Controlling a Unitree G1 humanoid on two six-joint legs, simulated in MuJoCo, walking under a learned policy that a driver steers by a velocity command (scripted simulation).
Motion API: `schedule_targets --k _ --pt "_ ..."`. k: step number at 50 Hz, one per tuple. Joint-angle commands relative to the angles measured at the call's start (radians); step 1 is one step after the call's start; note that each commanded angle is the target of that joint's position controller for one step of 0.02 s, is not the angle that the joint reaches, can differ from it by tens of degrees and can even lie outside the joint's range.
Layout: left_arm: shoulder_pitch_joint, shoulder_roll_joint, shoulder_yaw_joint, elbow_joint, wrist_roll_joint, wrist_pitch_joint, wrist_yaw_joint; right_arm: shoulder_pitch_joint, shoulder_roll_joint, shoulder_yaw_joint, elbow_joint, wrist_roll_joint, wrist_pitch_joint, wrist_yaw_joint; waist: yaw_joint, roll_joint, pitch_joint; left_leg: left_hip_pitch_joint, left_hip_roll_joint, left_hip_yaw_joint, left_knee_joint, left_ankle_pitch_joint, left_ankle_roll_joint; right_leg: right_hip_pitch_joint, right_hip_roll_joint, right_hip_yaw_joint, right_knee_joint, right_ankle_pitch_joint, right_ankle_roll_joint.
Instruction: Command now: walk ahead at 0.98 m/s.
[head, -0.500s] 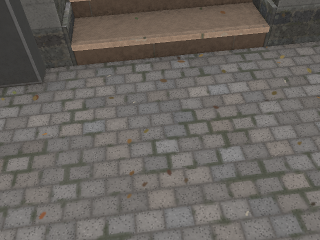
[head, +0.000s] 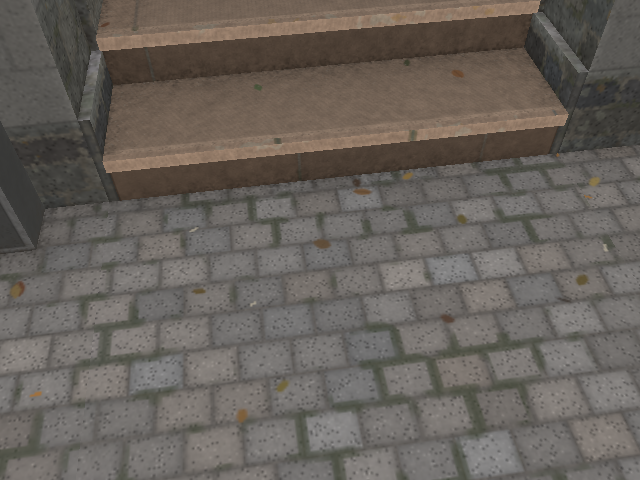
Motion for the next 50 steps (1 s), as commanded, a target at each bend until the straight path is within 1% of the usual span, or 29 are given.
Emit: schedule_targets --k 1,4,5,7,9,10,11,12,13,14,15,16,17,18,19,20,21,23,26,28,30,32,35,37,38,39,40,44,50 --pt "0.003 0.011 -0.011 -0.071 0.018 0.023 -0.022 0.014 -0.046 0.005 -0.033 0.017 -0.04 -0.003 0.059 0.026 0.09 -0.033 0.28 -0.355 -0.377 -0.182 0.104 -0.198 -0.09 0.004 -0.06 0.071 0.04" --pt "-0.193 0.037 -0.018 -0.149 0.012 0.019 -0.027 0.07 -0.057 0.009 -0.034 0.026 -0.049 0.007 0.016 0.014 0.153 -0.051 0.213 -0.219 -0.424 0.059 0.091 -0.223 -0.087 -0.076 -0.333 0.261 0.061" --pt "-0.225 0.028 -0.024 -0.152 0.009 0.013 -0.03 0.091 -0.033 0.018 -0.027 0.034 -0.052 0.008 0.004 -0.016 0.164 -0.054 0.172 -0.153 -0.4 0.295 0.058 -0.165 -0.054 -0.126 -0.437 0.343 0.059" --pt "-0.274 -0.011 -0.044 -0.169 -0.002 -0.005 -0.037 0.145 -0.06 0.021 -0.006 0.046 -0.059 -0.001 -0.018 0.018 0.155 -0.044 0.187 -0.11 -0.375 0.626 0.031 -0.004 -0.001 -0.178 -0.627 0.487 0.044" --pt "-0.287 0.007 -0.043 -0.165 -0.005 -0.012 -0.029 0.184 -0.086 0.023 0.014 0.043 -0.056 -0.009 -0.037 0.05 0.12 0.109 0.2 -0.098 -0.338 0.76 0.005 0.033 0.054 -0.197 -0.732 0.54 0.023" --pt "-0.266 0.03 -0.037 -0.16 0.002 -0.014 -0.02 0.186 -0.102 0.023 0.017 0.039 -0.051 -0.016 -0.028 0.08 0.087 0.184 0.209 -0.1 -0.282 0.855 -0.009 0.062 0.085 -0.196 -0.764 0.517 0.009" --pt "-0.299 0.096 0.002 -0.201 -0.061 -0.036 -0.009 0.205 -0.148 0.015 0.012 0.06 -0.024 -0.035 0.0 0.114 0.004 0.295 0.244 -0.148 -0.171 0.953 -0.033 0.075 0.115 -0.122 -0.781 0.446 0.009" --pt "-0.223 0.14 0.017 -0.186 -0.071 -0.046 -0.009 0.167 -0.166 0.011 0.008 0.044 -0.002 -0.046 0.067 0.143 -0.058 0.386 0.258 -0.154 -0.078 1.028 -0.047 0.105 0.135 -0.11 -0.805 0.423 0.0" --pt "-0.086 0.168 0.033 -0.143 -0.067 -0.051 -0.006 0.11 -0.183 0.006 -0.006 0.023 0.018 -0.05 0.143 0.155 -0.13 0.412 0.254 -0.147 0.094 1.039 -0.058 0.215 0.131 -0.091 -0.839 0.46 -0.008" --pt "0.097 0.182 0.041 -0.079 -0.052 -0.046 0.001 0.036 -0.17 0.01 -0.029 0.012 0.029 -0.048 0.232 0.144 -0.207 0.341 0.215 -0.121 0.339 0.932 -0.088 0.403 0.064 -0.058 -0.902 0.625 -0.026" --pt "0.205 0.245 0.04 -0.034 -0.007 -0.036 0.008 0.094 -0.055 0.036 -0.052 -0.021 0.025 -0.041 0.178 -0.1 -0.347 0.015 0.079 -0.105 0.75 0.137 -0.118 0.773 -0.156 0.117 -0.673 1.148 -0.078" --pt "0.228 0.191 0.019 -0.026 0.031 -0.044 -0.011 0.377 0.086 0.076 0.016 0.035 0.008 -0.018 0.079 -0.283 -0.588 -0.294 -0.054 -0.326 1.095 -0.476 -0.138 1.104 -0.39 0.539 -0.675 1.304 -0.315" --pt "0.183 0.151 0.025 -0.036 0.014 -0.032 -0.018 0.352 -0.013 0.057 0.04 0.057 -0.003 -0.008 0.116 -0.103 -0.612 -0.291 0.003 -0.403 1.123 -0.413 -0.122 0.988 -0.349 0.515 -0.764 1.13 -0.307" --pt "0.04 0.122 0.019 -0.062 -0.015 -0.026 -0.017 0.197 -0.064 0.043 -0.015 0.068 0.0 -0.012 0.083 -0.03 -0.404 -0.328 0.064 -0.33 1.037 -0.35 -0.123 0.78 -0.298 0.371 -0.821 0.959 -0.264" --pt "-0.074 0.086 0.003 -0.071 -0.034 -0.023 -0.013 0.089 -0.08 0.034 -0.042 0.059 0.008 -0.026 0.032 0.086 -0.238 -0.331 0.117 -0.255 0.954 -0.295 -0.139 0.556 -0.244 0.28 -0.906 0.82 -0.216" --pt "-0.1 0.065 -0.008 -0.069 -0.026 -0.03 -0.011 0.035 -0.094 0.02 -0.053 0.043 0.021 -0.038 0.017 0.101 -0.156 -0.265 0.143 -0.236 0.892 -0.256 -0.146 0.381 -0.208 0.22 -0.947 0.862 -0.187" --pt "-0.111 0.069 -0.01 -0.056 -0.011 -0.028 -0.014 0.074 -0.056 0.022 -0.051 0.037 0.04 -0.039 -0.026 0.059 -0.147 -0.183 0.172 -0.236 0.834 -0.219 -0.153 0.289 -0.188 0.178 -0.976 0.851 -0.18" --pt "-0.117 0.07 -0.012 -0.03 0.007 -0.031 -0.02 0.085 -0.007 0.027 -0.051 0.035 0.062 -0.05 -0.051 0.002 -0.124 -0.097 0.187 -0.215 0.707 -0.186 -0.16 0.156 -0.14 0.086 -1.012 0.879 -0.168" --pt "-0.116 0.103 -0.005 -0.008 0.008 -0.025 -0.004 0.017 -0.021 0.024 -0.077 0.03 0.078 -0.07 -0.055 -0.047 -0.162 -0.07 0.196 -0.199 0.487 -0.091 -0.161 0.158 -0.109 0.013 -1.01 0.879 -0.145" --pt "-0.102 0.127 0.001 0.002 -0.002 -0.007 0.011 -0.048 -0.039 0.02 -0.087 0.03 0.089 -0.074 -0.032 -0.051 -0.178 -0.053 0.195 -0.192 0.388 -0.01 -0.157 0.173 -0.103 0.016 -1.031 0.666 -0.115" --pt "-0.094 0.136 0.004 0.01 -0.005 0.011 0.023 -0.109 -0.057 0.013 -0.097 0.035 0.103 -0.077 -0.009 -0.058 -0.147 -0.055 0.2 -0.197 0.317 0.015 -0.152 0.163 -0.108 0.051 -1.072 0.342 -0.099" --pt "-0.087 0.127 0.003 0.016 -0.009 0.025 0.031 -0.162 -0.066 0.009 -0.106 0.034 0.108 -0.078 0.011 -0.069 -0.089 -0.066 0.198 -0.194 0.241 -0.01 -0.146 0.151 -0.112 0.096 -1.101 0.056 -0.096" --pt "-0.074 0.1 -0.004 0.026 -0.027 0.043 0.039 -0.171 -0.059 0.008 -0.092 0.02 0.094 -0.075 0.001 -0.043 -0.046 0.001 0.18 -0.161 0.031 0.046 -0.123 0.15 -0.078 0.117 -1.065 -0.162 -0.051" --pt "-0.006 0.084 -0.008 0.042 -0.019 0.041 0.036 -0.139 -0.103 0.002 -0.079 0.01 0.087 -0.074 0.027 0.025 -0.054 0.075 0.243 -0.211 0.004 0.181 -0.092 0.122 -0.01 0.086 -0.995 -0.175 0.01" --pt "0.03 0.088 -0.001 0.045 -0.025 0.044 0.039 -0.149 -0.145 -0.012 -0.056 0.027 0.089 -0.071 0.065 0.113 -0.039 0.019 0.214 -0.199 0.015 0.064 -0.075 0.138 0.046 0.02 -1.002 -0.137 0.031" --pt "0.0 0.091 -0.001 0.049 -0.018 0.051 0.042 -0.132 -0.073 -0.001 -0.043 0.032 0.082 -0.062 0.034 0.093 -0.034 -0.045 0.199 -0.195 -0.015 -0.024 -0.083 0.209 0.056 -0.008 -0.957 -0.103 0.042" --pt "-0.022 0.081 -0.001 0.043 -0.021 0.057 0.045 -0.136 -0.048 0.007 -0.033 0.027 0.075 -0.058 0.035 0.098 -0.032 -0.075 0.197 -0.195 -0.035 -0.033 -0.094 0.239 0.056 -0.017 -0.933 -0.065 0.043" --pt "-0.023 0.078 0.001 0.056 -0.017 0.066 0.044 -0.152 -0.058 0.006 -0.016 0.027 0.052 -0.054 0.038 0.088 -0.062 -0.046 0.187 -0.185 -0.011 0.095 -0.105 0.283 0.051 -0.027 -0.875 0.088 0.034" --pt "-0.027 0.065 0.004 0.081 -0.026 0.076 0.043 -0.115 -0.049 0.012 0.023 0.032 0.055 -0.057 0.024 0.047 -0.061 -0.017 0.174 -0.17 0.02 0.158 -0.099 0.297 0.048 -0.028 -0.844 0.171 0.036"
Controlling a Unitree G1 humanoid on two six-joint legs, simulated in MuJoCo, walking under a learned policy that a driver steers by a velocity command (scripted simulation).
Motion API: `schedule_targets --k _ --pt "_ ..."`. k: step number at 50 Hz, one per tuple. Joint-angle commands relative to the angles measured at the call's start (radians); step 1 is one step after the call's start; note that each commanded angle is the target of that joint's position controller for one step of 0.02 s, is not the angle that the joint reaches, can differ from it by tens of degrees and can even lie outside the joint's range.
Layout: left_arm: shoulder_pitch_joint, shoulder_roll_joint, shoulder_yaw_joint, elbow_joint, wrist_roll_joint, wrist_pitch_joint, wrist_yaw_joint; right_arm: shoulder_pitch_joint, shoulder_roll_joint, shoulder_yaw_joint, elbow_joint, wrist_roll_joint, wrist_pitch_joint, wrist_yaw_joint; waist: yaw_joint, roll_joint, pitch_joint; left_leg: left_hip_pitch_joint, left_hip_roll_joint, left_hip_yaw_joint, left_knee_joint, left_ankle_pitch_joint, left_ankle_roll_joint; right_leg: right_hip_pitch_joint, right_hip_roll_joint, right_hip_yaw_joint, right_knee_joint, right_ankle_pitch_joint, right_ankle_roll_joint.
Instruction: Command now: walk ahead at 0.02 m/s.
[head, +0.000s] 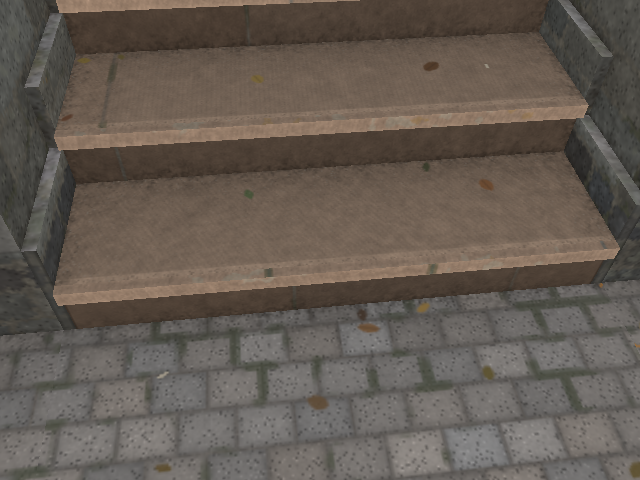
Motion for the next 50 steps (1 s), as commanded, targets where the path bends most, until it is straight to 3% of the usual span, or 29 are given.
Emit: schedule_targets --k 1,15,16,17,18,19,20,21,22,23,25,26,27,28,30,31,32,33,34,35,36,38,40,42,43,45,48,50 --pt "0.02 0.083 0.019 -0.023 -0.003 -0.002 0.003 0.024 -0.104 -0.015 -0.018 0.001 -0.007 -0.003 0.004 0.033 -0.046 0.008 0.032 -0.023 -0.062 0.215 0.05 0.05 -0.068 0.058 -0.054 0.179 -0.026" --pt "0.042 0.069 0.026 0.037 -0.003 0.009 0.014 0.036 -0.077 -0.01 0.004 -0.002 0.016 -0.004 0.001 0.015 0.002 0.022 0.012 -0.005 -0.081 0.168 0.041 0.045 -0.079 0.076 -0.082 0.139 -0.018" --pt "0.081 0.061 0.026 0.061 -0.005 0.01 0.014 0.081 -0.059 -0.008 0.029 0.0 0.019 -0.004 0.0 0.003 -0.042 0.039 -0.015 0.025 -0.075 -0.035 0.047 0.06 -0.064 0.067 -0.099 -0.089 -0.028" --pt "0.105 0.108 0.045 0.067 -0.023 0.013 0.015 0.085 -0.083 -0.018 0.028 0.012 0.02 -0.004 0.01 -0.014 -0.003 -0.023 -0.042 0.046 -0.029 -0.291 0.068 0.036 -0.066 0.091 -0.11 -0.406 -0.056" --pt "0.148 0.14 0.056 0.067 -0.035 0.004 0.015 0.041 -0.103 -0.024 0.001 0.02 0.011 -0.004 0.035 -0.038 0.06 -0.148 -0.034 0.03 0.02 -0.432 0.087 0.025 -0.134 0.2 -0.168 -0.633 -0.099" --pt "0.209 0.171 0.066 0.073 -0.041 -0.016 0.013 -0.039 -0.081 -0.019 -0.045 0.034 -0.008 -0.001 0.069 -0.104 0.108 -0.29 -0.025 0.044 0.11 -0.386 0.092 0.08 -0.255 0.387 -0.276 -0.756 -0.161" --pt "0.206 0.199 0.078 0.068 -0.039 -0.039 0.013 -0.12 -0.04 -0.007 -0.088 0.049 -0.032 0.009 0.076 -0.187 0.148 -0.359 -0.01 0.063 0.234 -0.176 0.095 0.098 -0.389 0.582 -0.387 -0.724 -0.224" --pt "0.209 0.179 0.077 0.062 -0.018 -0.06 0.013 -0.176 -0.077 -0.019 -0.111 0.043 -0.047 0.017 0.09 -0.151 0.147 -0.439 0.034 0.003 0.379 -0.17 0.103 0.117 -0.446 0.66 -0.422 -0.617 -0.249" --pt "0.155 0.142 0.066 0.035 -0.005 -0.079 0.011 -0.186 -0.094 -0.026 -0.129 0.04 -0.064 0.022 0.061 -0.101 0.117 -0.492 0.068 -0.035 0.482 -0.15 0.116 0.145 -0.44 0.633 -0.4 -0.497 -0.226" --pt "0.104 0.123 0.06 0.007 -0.008 -0.089 0.006 -0.136 -0.085 -0.028 -0.118 0.036 -0.074 0.027 0.026 -0.079 0.058 -0.488 0.087 -0.041 0.504 -0.115 0.124 0.162 -0.4 0.554 -0.373 -0.431 -0.192" --pt "0.074 0.125 0.059 -0.022 -0.034 -0.083 0.006 -0.091 -0.084 -0.032 -0.109 0.032 -0.084 0.03 0.006 -0.092 0.013 -0.367 0.085 0.008 0.346 -0.066 0.103 0.108 -0.316 0.374 -0.379 -0.337 -0.13" --pt "0.065 0.14 0.061 -0.029 -0.039 -0.078 0.007 -0.09 -0.064 -0.027 -0.107 0.03 -0.086 0.03 -0.001 -0.113 0.012 -0.256 0.062 0.047 0.257 -0.047 0.086 0.032 -0.274 0.299 -0.378 -0.294 -0.113" --pt "0.077 0.166 0.074 -0.015 0.032 -0.063 -0.005 -0.096 -0.042 -0.021 -0.131 -0.05 -0.05 0.07 -0.013 -0.119 0.014 -0.119 -0.006 0.115 0.15 -0.082 0.063 -0.063 -0.217 0.219 -0.387 -0.328 -0.109" --pt "0.071 0.176 0.082 -0.016 0.038 -0.054 -0.009 -0.081 -0.037 -0.026 -0.133 -0.049 -0.029 0.079 -0.022 -0.13 0.039 -0.047 -0.033 0.159 0.088 -0.072 0.046 -0.108 -0.206 0.19 -0.363 -0.329 -0.117" --pt "0.048 0.178 0.093 -0.025 0.014 -0.047 -0.01 0.037 -0.054 -0.032 -0.108 -0.032 -0.015 0.068 -0.076 -0.062 0.048 0.17 -0.061 0.201 -0.015 0.022 0.03 -0.261 -0.192 0.177 -0.258 -0.393 -0.12" --pt "0.005 0.153 0.088 -0.043 0.013 -0.05 -0.011 0.154 -0.079 -0.041 -0.08 -0.027 -0.024 0.054 -0.136 0.001 0.036 0.34 -0.046 0.173 -0.046 -0.003 0.034 -0.394 -0.157 0.165 -0.131 -0.378 -0.106" --pt "-0.085 0.07 0.067 -0.089 0.023 -0.059 -0.015 0.348 -0.165 -0.062 -0.039 -0.043 -0.045 0.033 -0.235 0.216 -0.017 0.496 0.135 -0.081 -0.183 -0.218 0.054 -0.543 -0.042 0.073 0.25 -0.276 -0.062" --pt "-0.134 -0.029 0.043 -0.166 0.021 -0.069 -0.015 0.365 -0.265 -0.069 -0.057 -0.056 -0.059 0.021 -0.205 0.348 -0.015 0.468 0.372 -0.496 -0.386 -0.563 0.091 -0.726 0.028 0.085 0.527 -0.258 -0.051" --pt "-0.084 0.003 0.045 -0.178 0.02 -0.065 -0.03 0.25 -0.264 -0.069 -0.083 -0.055 -0.054 0.013 -0.11 0.25 -0.016 0.354 0.465 -0.664 -0.429 -0.728 0.169 -0.759 -0.065 0.161 0.671 -0.15 -0.069" --pt "-0.097 0.047 0.053 -0.181 0.021 -0.062 -0.047 0.116 -0.222 -0.061 -0.13 -0.041 -0.059 0.017 -0.061 0.142 0.016 0.274 0.431 -0.572 -0.413 -0.651 0.161 -0.755 -0.113 0.17 0.71 -0.043 -0.06" --pt "-0.056 0.067 0.061 -0.164 0.026 -0.06 -0.061 0.048 -0.196 -0.054 -0.15 -0.027 -0.068 0.023 -0.022 0.094 0.0 0.222 0.364 -0.409 -0.403 -0.515 0.132 -0.685 -0.137 0.174 0.686 0.028 -0.039" --pt "-0.008 0.069 0.068 -0.146 0.043 -0.038 -0.081 0.051 -0.147 -0.043 -0.152 -0.023 -0.086 0.019 0.004 0.104 -0.023 0.186 0.295 -0.196 -0.42 -0.307 0.105 -0.616 -0.147 0.13 0.726 0.094 -0.008" --pt "-0.044 0.049 0.065 -0.162 0.034 -0.017 -0.088 0.114 -0.117 -0.038 -0.12 -0.032 -0.095 0.029 -0.009 0.088 0.007 0.194 0.255 -0.047 -0.423 -0.154 0.086 -0.647 -0.144 0.111 0.755 0.173 -0.015" --pt "-0.11 0.04 0.061 -0.183 0.021 -0.003 -0.088 0.164 -0.102 -0.036 -0.099 -0.03 -0.103 0.035 -0.02 0.074 0.042 0.203 0.233 0.057 -0.432 -0.065 0.071 -0.67 -0.136 0.082 0.72 0.223 -0.025" --pt "-0.141 0.048 0.063 -0.194 0.015 -0.008 -0.089 0.176 -0.116 -0.036 -0.097 -0.032 -0.104 0.03 -0.027 0.081 0.058 0.196 0.224 0.094 -0.453 -0.046 0.065 -0.662 -0.132 0.057 0.681 0.243 -0.023" --pt "-0.205 0.056 0.063 -0.217 0.012 -0.006 -0.097 0.203 -0.109 -0.033 -0.094 -0.035 -0.108 0.025 -0.035 0.08 0.103 0.219 0.225 0.156 -0.48 0.0 0.072 -0.67 -0.132 0.009 0.609 0.263 -0.027" --pt "-0.293 0.046 0.052 -0.257 0.018 0.01 -0.124 0.241 -0.103 -0.032 -0.082 -0.041 -0.111 0.02 -0.043 0.062 0.151 0.303 0.232 0.25 -0.501 0.109 0.082 -0.659 -0.141 -0.044 0.463 0.269 -0.062" --pt "-0.326 0.017 0.035 -0.272 0.034 -0.01 -0.117 0.256 -0.09 -0.023 -0.062 -0.038 -0.104 0.018 -0.04 0.034 0.207 0.268 0.224 0.3 -0.483 0.414 0.096 -0.533 -0.109 -0.075 0.262 0.25 -0.076"
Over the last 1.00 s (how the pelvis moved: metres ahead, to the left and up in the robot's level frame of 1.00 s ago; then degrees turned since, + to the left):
0.45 -0.01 0.00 0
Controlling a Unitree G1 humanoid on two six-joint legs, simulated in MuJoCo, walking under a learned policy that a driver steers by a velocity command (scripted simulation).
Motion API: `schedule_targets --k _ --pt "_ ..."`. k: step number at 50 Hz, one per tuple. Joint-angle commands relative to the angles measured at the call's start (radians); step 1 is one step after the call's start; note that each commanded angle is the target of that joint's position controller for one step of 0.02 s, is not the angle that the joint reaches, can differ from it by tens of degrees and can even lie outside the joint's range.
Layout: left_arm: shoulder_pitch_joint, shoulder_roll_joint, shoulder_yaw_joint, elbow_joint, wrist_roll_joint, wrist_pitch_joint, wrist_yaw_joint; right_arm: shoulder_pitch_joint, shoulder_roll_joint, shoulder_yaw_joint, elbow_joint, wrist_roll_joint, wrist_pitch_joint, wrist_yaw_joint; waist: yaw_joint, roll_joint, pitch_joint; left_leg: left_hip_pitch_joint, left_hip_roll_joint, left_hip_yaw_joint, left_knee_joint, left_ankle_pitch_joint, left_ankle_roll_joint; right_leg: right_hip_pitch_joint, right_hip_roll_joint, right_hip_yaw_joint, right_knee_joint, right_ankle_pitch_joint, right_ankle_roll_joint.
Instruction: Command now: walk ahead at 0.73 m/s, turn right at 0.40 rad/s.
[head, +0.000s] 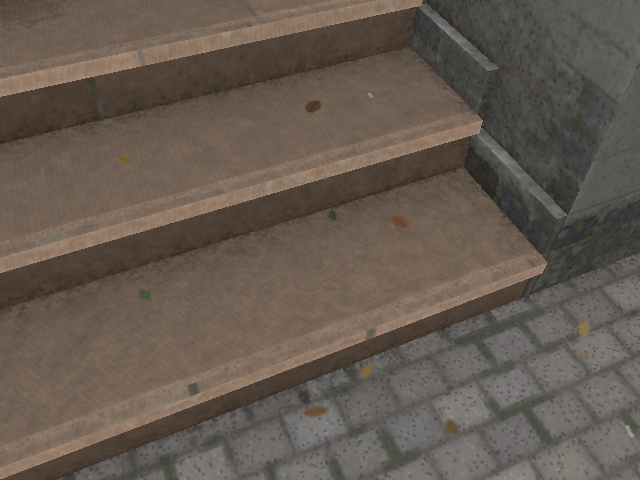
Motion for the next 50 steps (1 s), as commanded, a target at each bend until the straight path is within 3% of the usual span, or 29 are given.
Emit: schedule_targets --k 1,3,5,6,7,8,9,10,11,12,16,18,19,22,26,29,30,31,32,33,34,35,36,39,41,43,46,49,50 --pt "-0.171 -0.017 -0.027 -0.109 0.013 -0.031 0.011 0.025 -0.116 -0.007 -0.008 0.008 -0.004 -0.012 0.019 0.049 0.246 -0.157 0.268 -0.032 -0.094 0.768 0.104 0.109 0.059 -0.08 -0.246 -0.038 -0.033" --pt "-0.042 0.022 -0.019 -0.059 0.024 -0.042 0.037 0.031 -0.175 -0.013 0.018 0.015 0.006 -0.023 0.082 0.14 0.156 -0.059 0.265 -0.04 0.097 1.289 0.116 0.288 0.158 -0.128 -0.319 -0.114 -0.069" --pt "0.299 0.075 0.001 0.055 0.04 -0.074 0.052 -0.012 -0.222 -0.019 0.024 0.037 0.024 -0.019 0.229 0.186 -0.03 -0.11 0.227 -0.084 0.505 1.293 0.114 0.66 0.155 -0.059 -0.487 0.047 -0.111" --pt "0.418 0.154 0.021 0.092 0.067 -0.084 0.069 -0.019 -0.174 -0.007 -0.005 0.056 0.025 -0.01 0.255 0.155 -0.166 -0.325 0.169 -0.126 0.781 0.854 0.103 0.968 -0.007 0.066 -0.428 0.233 -0.116" --pt "0.395 0.26 0.037 0.086 0.086 -0.096 0.075 0.156 0.015 0.029 -0.028 0.102 0.035 0.01 0.109 -0.119 -0.385 -0.718 -0.012 -0.201 1.245 -0.347 0.068 1.379 -0.434 0.481 -0.285 0.898 -0.245" --pt "0.47 0.277 0.057 0.075 0.02 -0.087 0.084 0.107 -0.113 -0.007 -0.003 0.108 0.044 -0.009 0.174 0.039 -0.548 -0.699 -0.018 -0.41 1.331 -0.287 0.088 1.315 -0.417 0.496 -0.327 0.934 -0.251" --pt "0.348 0.229 0.041 0.069 0.008 -0.089 0.087 -0.019 -0.105 -0.01 -0.042 0.094 0.043 -0.009 0.13 0.012 -0.367 -0.72 0.034 -0.4 1.249 -0.168 0.088 1.105 -0.365 0.35 -0.429 0.787 -0.198" --pt "0.257 0.14 0.018 0.058 0.001 -0.093 0.089 -0.076 -0.085 -0.007 -0.055 0.059 0.046 -0.01 0.094 0.029 -0.165 -0.735 0.069 -0.36 1.152 -0.098 0.085 0.899 -0.318 0.255 -0.508 0.629 -0.135" --pt "0.214 0.088 0.003 0.054 -0.005 -0.093 0.096 -0.084 -0.083 -0.014 -0.04 0.029 0.062 -0.007 0.066 0.004 -0.068 -0.702 0.087 -0.351 1.108 -0.054 0.078 0.763 -0.273 0.178 -0.56 0.548 -0.087" --pt "0.187 0.064 -0.005 0.044 -0.015 -0.087 0.108 -0.043 -0.073 -0.017 -0.033 0.01 0.087 0.002 0.032 -0.03 -0.033 -0.638 0.086 -0.331 1.096 -0.036 0.063 0.649 -0.252 0.102 -0.599 0.512 -0.066" --pt "0.172 0.088 -0.004 0.026 -0.03 -0.099 0.126 -0.032 -0.024 -0.02 -0.056 0.004 0.134 0.018 -0.039 -0.072 -0.036 -0.632 0.076 -0.289 1.045 0.069 0.051 0.551 -0.239 -0.047 -0.639 0.507 -0.07" --pt "0.142 0.063 -0.014 0.018 -0.022 -0.09 0.135 -0.102 -0.039 -0.022 -0.094 0.009 0.139 0.023 -0.04 -0.111 -0.004 -0.66 0.084 -0.261 0.924 0.182 0.05 0.536 -0.2 -0.128 -0.644 0.423 -0.064" --pt "0.134 0.062 -0.015 0.02 -0.027 -0.084 0.143 -0.138 -0.037 -0.019 -0.111 -0.001 0.142 0.024 -0.036 -0.123 0.009 -0.669 0.086 -0.247 0.846 0.227 0.051 0.542 -0.194 -0.159 -0.642 0.384 -0.059" --pt "0.15 0.091 -0.009 0.018 -0.035 -0.079 0.155 -0.219 -0.038 -0.01 -0.154 -0.002 0.152 0.036 -0.006 -0.096 0.003 -0.627 0.074 -0.203 0.683 0.296 0.065 0.594 -0.225 -0.197 -0.621 0.335 -0.062" --pt "0.154 0.133 0.01 0.002 -0.029 -0.048 0.138 -0.274 -0.094 -0.025 -0.208 0.003 0.169 0.054 0.012 -0.082 0.009 -0.603 0.054 -0.168 0.601 0.169 0.104 0.675 -0.29 -0.203 -0.522 0.252 -0.038" --pt "0.166 0.159 0.025 -0.013 -0.042 -0.021 0.127 -0.229 -0.113 -0.041 -0.23 0.005 0.166 0.038 -0.002 -0.047 -0.003 -0.522 0.006 -0.148 0.493 0.04 0.144 0.695 -0.311 -0.22 -0.294 0.304 0.007" --pt "0.174 0.162 0.028 -0.022 -0.043 -0.009 0.118 -0.115 -0.143 -0.056 -0.198 0.003 0.152 0.021 -0.059 0.036 -0.042 -0.378 0.003 -0.226 0.392 0.113 0.182 0.623 -0.262 -0.23 -0.083 0.206 0.055" --pt "0.182 0.126 0.02 -0.058 -0.026 0.0 0.103 -0.104 -0.282 -0.088 -0.207 0.007 0.138 0.0 -0.032 0.272 -0.01 -0.342 0.184 -0.567 0.29 0.609 0.245 0.43 -0.118 -0.248 0.186 -0.289 0.125" --pt "0.205 0.043 -0.004 -0.125 -0.004 0.005 0.1 -0.122 -0.342 -0.106 -0.226 0.024 0.147 0.0 0.042 0.355 -0.072 -0.264 0.329 -1.006 0.189 0.643 0.434 0.175 0.098 -0.028 0.411 -0.775 0.181" --pt "0.159 0.08 -0.006 -0.106 0.027 -0.001 0.104 -0.129 -0.342 -0.117 -0.249 0.035 0.149 0.011 0.006 0.137 -0.063 -0.266 0.342 -0.963 0.128 0.373 0.439 0.118 0.05 0.117 0.429 -0.725 0.188" --pt "0.121 0.088 -0.002 -0.115 0.012 -0.01 0.11 -0.188 -0.309 -0.11 -0.264 0.029 0.156 0.009 0.019 0.082 -0.008 -0.336 0.29 -0.864 0.124 0.189 0.407 0.117 0.034 0.143 0.373 -0.615 0.177" --pt "-0.009 0.146 0.031 -0.151 -0.055 -0.025 0.15 -0.324 -0.321 -0.108 -0.335 0.057 0.112 0.008 0.035 0.081 -0.014 -0.331 0.249 -0.878 0.103 0.175 0.368 0.061 0.068 0.178 0.308 -0.574 0.162" --pt "-0.029 0.181 0.038 -0.145 -0.036 -0.03 0.174 -0.393 -0.283 -0.099 -0.355 0.065 0.1 -0.005 0.053 0.073 -0.047 -0.317 0.248 -0.822 0.125 0.249 0.323 0.058 0.045 0.209 0.26 -0.494 0.161" --pt "0.006 0.115 0.022 -0.128 -0.012 -0.027 0.175 -0.374 -0.236 -0.087 -0.373 0.056 0.115 -0.047 0.064 0.043 -0.156 -0.339 0.166 -0.714 0.203 0.454 0.269 0.184 0.089 0.214 0.123 -0.416 0.185" --pt "0.012 0.093 0.023 -0.122 -0.019 -0.022 0.167 -0.33 -0.283 -0.098 -0.379 0.043 0.138 -0.052 0.057 0.061 -0.17 -0.338 0.126 -0.699 0.221 0.439 0.243 0.2 0.13 0.212 0.044 -0.369 0.203" --pt "0.062 0.097 0.023 -0.098 -0.031 -0.004 0.167 -0.338 -0.261 -0.085 -0.398 0.045 0.145 -0.05 0.052 0.115 -0.168 -0.355 0.137 -0.654 0.228 0.339 0.234 0.195 0.113 0.181 0.027 -0.324 0.219" --pt "0.056 0.093 0.016 -0.102 -0.023 0.009 0.163 -0.353 -0.205 -0.049 -0.398 0.012 0.145 -0.041 0.03 0.168 -0.136 -0.46 0.129 -0.618 0.214 0.171 0.225 0.273 0.064 0.146 -0.009 -0.297 0.225" --pt "0.068 0.08 0.002 -0.093 -0.015 -0.008 0.141 -0.373 -0.14 -0.004 -0.371 -0.024 0.133 -0.021 0.022 0.189 -0.119 -0.536 0.136 -0.576 0.203 0.026 0.214 0.444 0.029 0.121 -0.164 -0.313 0.199" --pt "0.065 0.093 0.005 -0.096 -0.02 -0.017 0.132 -0.374 -0.159 -0.004 -0.36 -0.027 0.127 -0.013 0.02 0.195 -0.09 -0.551 0.141 -0.573 0.202 -0.023 0.215 0.479 0.042 0.096 -0.22 -0.314 0.184"
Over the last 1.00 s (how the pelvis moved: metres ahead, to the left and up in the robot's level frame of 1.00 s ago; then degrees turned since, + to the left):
0.24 0.06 0.00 -14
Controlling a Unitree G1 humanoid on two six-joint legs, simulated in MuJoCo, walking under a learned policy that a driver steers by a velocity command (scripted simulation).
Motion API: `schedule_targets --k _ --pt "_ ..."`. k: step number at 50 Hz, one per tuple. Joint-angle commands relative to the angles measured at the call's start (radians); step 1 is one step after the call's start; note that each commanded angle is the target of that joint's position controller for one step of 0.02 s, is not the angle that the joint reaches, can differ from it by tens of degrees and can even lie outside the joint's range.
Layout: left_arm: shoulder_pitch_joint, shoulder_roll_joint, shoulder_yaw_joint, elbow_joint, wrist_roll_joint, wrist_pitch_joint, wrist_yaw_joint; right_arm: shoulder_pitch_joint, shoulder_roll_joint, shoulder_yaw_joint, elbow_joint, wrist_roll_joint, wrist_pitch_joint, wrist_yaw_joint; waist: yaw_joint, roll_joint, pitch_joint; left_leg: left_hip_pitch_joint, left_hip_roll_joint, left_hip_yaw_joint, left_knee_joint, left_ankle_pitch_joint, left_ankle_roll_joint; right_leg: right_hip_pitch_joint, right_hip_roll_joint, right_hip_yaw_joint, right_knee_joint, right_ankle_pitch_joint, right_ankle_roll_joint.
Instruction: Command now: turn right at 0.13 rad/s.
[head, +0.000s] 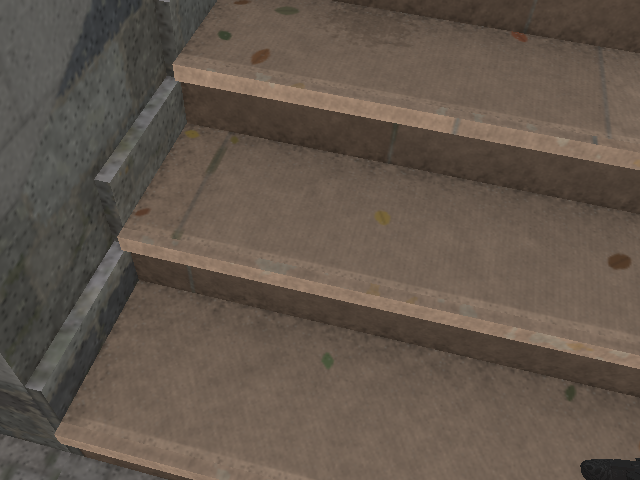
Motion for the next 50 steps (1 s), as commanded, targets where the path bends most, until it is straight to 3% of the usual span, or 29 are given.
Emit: schedule_targets --k 1,3,4,5,8,11,14,16,17,18,19,20,21,23,26,28,32,33,35,37,38,39,40,41,43,44,45,47,50 --pt "-0.027 0.062 0.003 -0.07 -0.009 -0.033 -0.024 0.033 -0.102 -0.002 -0.012 -0.014 -0.017 0.017 -0.036 0.189 -0.063 0.013 0.251 -0.155 -0.179 -0.22 0.107 0.178 0.008 -0.073 -0.163 0.027 -0.04" --pt "-0.052 0.108 0.006 -0.094 -0.008 -0.051 -0.032 0.071 -0.151 -0.015 0.008 0.002 -0.019 0.005 -0.042 0.136 -0.011 0.065 0.228 -0.152 -0.142 -0.171 0.061 0.162 0.018 -0.054 -0.308 0.101 -0.091" --pt "-0.026 0.152 0.013 -0.1 -0.002 -0.057 -0.033 0.073 -0.137 -0.012 -0.004 0.0 -0.026 -0.006 -0.049 0.072 -0.034 0.076 0.196 -0.111 -0.048 -0.141 0.02 0.171 -0.053 0.055 -0.316 0.308 -0.128" --pt "-0.039 0.242 0.04 -0.105 -0.009 -0.053 -0.029 0.064 -0.131 -0.012 -0.046 -0.016 -0.033 -0.004 -0.093 -0.104 -0.04 0.056 0.089 0.02 0.062 -0.123 -0.031 0.16 -0.125 0.204 -0.353 0.406 -0.214" --pt "0.062 0.187 0.041 -0.112 0.006 -0.052 -0.019 -0.104 -0.101 -0.017 -0.101 0.03 -0.041 -0.006 0.013 -0.222 -0.063 -0.13 -0.002 0.051 0.31 -0.316 -0.08 0.301 -0.237 0.479 -0.448 0.454 -0.348" --pt "0.07 0.19 0.053 -0.138 -0.031 -0.057 -0.002 -0.033 -0.077 -0.015 -0.091 0.046 -0.04 0.007 -0.019 -0.145 -0.116 -0.213 0.024 -0.021 0.438 -0.371 -0.103 0.4 -0.209 0.46 -0.396 0.565 -0.321" --pt "0.027 0.175 0.064 -0.192 -0.04 -0.008 0.012 -0.03 -0.037 0.0 -0.087 0.049 -0.055 0.018 -0.017 -0.127 -0.139 -0.087 0.005 0.031 0.177 -0.258 -0.12 0.352 -0.123 0.417 -0.38 0.497 -0.253" --pt "0.008 0.154 0.064 -0.223 -0.039 0.012 0.013 0.056 -0.06 -0.01 -0.044 0.071 -0.066 0.026 -0.033 -0.179 -0.161 0.075 0.001 0.065 -0.046 -0.131 -0.111 0.305 -0.077 0.4 -0.363 0.419 -0.224" --pt "-0.002 0.13 0.06 -0.237 -0.055 0.019 0.012 0.096 -0.075 -0.021 -0.03 0.07 -0.062 0.028 -0.049 -0.154 -0.167 0.2 0.026 0.066 -0.165 0.004 -0.092 0.226 -0.039 0.373 -0.332 0.299 -0.188" --pt "0.029 0.067 0.044 -0.241 -0.053 0.021 0.009 0.141 -0.122 -0.041 -0.021 0.06 -0.049 0.025 -0.045 -0.043 -0.16 0.379 0.184 -0.075 -0.232 0.031 -0.025 0.015 0.014 0.319 -0.214 -0.014 -0.14" --pt "0.092 0.004 0.027 -0.269 -0.036 0.005 -0.001 0.115 -0.225 -0.06 -0.039 0.011 -0.03 0.021 0.014 0.269 -0.155 0.436 0.479 -0.415 -0.265 0.186 0.134 -0.249 0.159 0.146 0.068 -0.345 -0.088" --pt "0.077 0.107 0.053 -0.28 -0.018 -0.018 -0.011 0.097 -0.191 -0.059 -0.058 -0.015 -0.039 0.024 0.01 0.259 -0.123 0.35 0.591 -0.493 -0.307 0.259 0.216 -0.31 0.051 0.139 0.275 -0.327 -0.046" --pt "0.079 0.172 0.073 -0.251 -0.025 -0.016 -0.019 0.037 -0.14 -0.046 -0.073 -0.012 -0.049 0.016 0.032 0.155 -0.091 0.301 0.523 -0.355 -0.294 0.232 0.194 -0.279 0.011 0.12 0.361 -0.239 -0.036" --pt "0.123 0.168 0.082 -0.2 -0.022 0.013 -0.017 -0.033 -0.096 -0.032 -0.085 0.018 -0.054 -0.002 0.05 0.079 -0.067 0.26 0.373 -0.129 -0.253 0.199 0.108 -0.262 -0.014 0.074 0.473 -0.092 -0.01" --pt "0.042 0.106 0.057 -0.25 -0.027 0.029 -0.022 0.023 -0.117 -0.027 -0.082 0.002 -0.042 -0.032 0.005 0.101 -0.012 0.219 0.323 0.049 -0.275 0.229 0.119 -0.282 -0.041 -0.005 0.498 0.041 0.02" --pt "-0.032 0.083 0.042 -0.285 -0.024 0.028 -0.017 0.113 -0.121 -0.027 -0.065 0.003 -0.03 -0.036 -0.05 0.11 -0.023 0.271 0.338 0.043 -0.277 0.253 0.152 -0.281 -0.044 -0.017 0.396 0.04 0.038" --pt "-0.037 0.009 0.002 -0.303 0.001 0.013 -0.029 0.103 -0.15 -0.034 -0.06 0.023 -0.028 -0.001 -0.025 0.111 -0.106 0.278 0.355 0.046 -0.235 0.362 0.189 -0.065 -0.025 0.008 0.109 -0.083 0.008" --pt "0.061 0.004 -0.007 -0.234 0.045 0.051 -0.057 0.187 -0.077 -0.01 -0.024 0.004 -0.036 0.031 -0.03 0.097 -0.144 0.265 0.312 0.086 -0.226 0.282 0.135 0.085 0.043 -0.046 -0.018 -0.129 -0.026" --pt "0.043 0.011 -0.008 -0.242 0.027 0.057 -0.075 0.175 -0.108 -0.019 -0.012 -0.003 -0.033 0.073 -0.039 0.246 -0.103 0.225 0.27 0.023 -0.244 -0.006 0.097 0.154 0.08 -0.153 -0.148 -0.141 -0.053" --pt "0.072 0.018 -0.008 -0.231 0.028 0.03 -0.072 0.163 -0.12 -0.029 -0.013 0.017 -0.019 0.088 0.007 0.206 -0.044 0.108 0.248 -0.019 -0.209 -0.214 0.07 0.324 0.088 -0.168 -0.419 0.003 -0.101" --pt "0.128 0.038 -0.004 -0.212 0.037 0.009 -0.064 0.163 -0.091 -0.025 -0.018 0.03 -0.022 0.085 0.035 0.137 -0.052 -0.037 0.215 -0.01 -0.159 -0.231 0.037 0.52 0.023 -0.095 -0.458 0.017 -0.133" --pt "0.303 0.157 0.04 -0.185 -0.031 -0.016 -0.038 0.076 -0.024 -0.001 -0.071 0.088 -0.06 0.066 0.116 -0.049 -0.087 -0.319 0.167 -0.001 0.14 -0.426 0.003 0.737 -0.226 0.185 -0.461 -0.03 -0.211" --pt "0.354 0.28 0.073 -0.142 -0.022 -0.032 -0.031 0.06 -0.016 0.001 -0.112 0.108 -0.087 0.051 0.12 -0.206 -0.036 -0.58 0.124 0.09 0.393 -0.456 -0.038 0.676 -0.433 0.451 -0.568 -0.461 -0.35" --pt "0.333 0.221 0.063 -0.153 -0.022 -0.07 -0.021 0.039 -0.086 -0.014 -0.131 0.11 -0.101 0.038 0.12 -0.153 0.019 -0.645 0.179 0.0 0.573 -0.386 -0.041 0.603 -0.452 0.544 -0.638 -0.618 -0.382" --pt "0.17 0.092 0.025 -0.165 -0.027 -0.107 -0.013 0.115 -0.092 -0.031 -0.088 0.089 -0.089 0.029 0.024 -0.2 0.065 -0.691 0.196 -0.031 0.72 -0.194 -0.051 0.549 -0.349 0.331 -0.653 -0.407 -0.272" --pt "0.131 0.076 0.003 -0.163 0.041 -0.09 -0.024 0.099 -0.091 -0.033 -0.056 -0.026 -0.052 0.07 -0.002 -0.087 0.101 -0.536 0.166 0.015 0.681 -0.091 -0.07 0.384 -0.282 0.16 -0.718 -0.273 -0.222" --pt "0.111 0.069 0.007 -0.162 0.046 -0.089 -0.029 0.124 -0.079 -0.037 -0.045 -0.03 -0.031 0.092 -0.02 -0.093 0.103 -0.471 0.156 0.051 0.71 -0.027 -0.086 0.334 -0.239 0.047 -0.73 -0.113 -0.208" --pt "0.095 0.057 0.004 -0.153 0.035 -0.102 -0.042 0.143 -0.059 -0.033 -0.029 0.003 -0.013 0.111 -0.039 -0.09 0.07 -0.4 0.171 0.067 0.736 0.061 -0.093 0.304 -0.207 -0.103 -0.709 0.074 -0.188" --pt "0.157 0.063 0.009 -0.114 0.038 -0.112 -0.041 0.121 -0.043 -0.029 -0.033 0.015 0.005 0.103 -0.024 -0.129 0.037 -0.449 0.198 0.095 0.823 0.046 -0.07 0.401 -0.238 -0.156 -0.68 0.069 -0.212"
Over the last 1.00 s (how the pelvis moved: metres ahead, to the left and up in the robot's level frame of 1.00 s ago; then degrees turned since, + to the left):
0.31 0.00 0.00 34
